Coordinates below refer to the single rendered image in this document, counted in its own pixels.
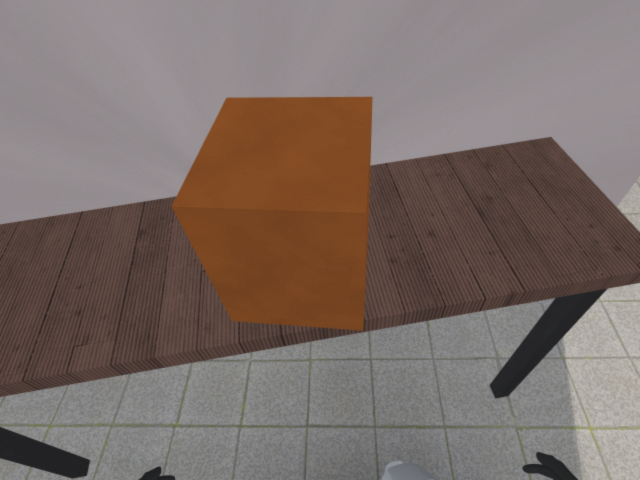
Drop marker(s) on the right robot shin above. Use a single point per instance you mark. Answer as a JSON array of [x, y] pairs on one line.
[[393, 464]]

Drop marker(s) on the carton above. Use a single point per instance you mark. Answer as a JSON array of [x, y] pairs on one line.
[[276, 207]]

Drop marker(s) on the right robot hand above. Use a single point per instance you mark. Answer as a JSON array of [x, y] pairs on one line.
[[551, 468]]

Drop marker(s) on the table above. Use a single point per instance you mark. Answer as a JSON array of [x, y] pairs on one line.
[[120, 290]]

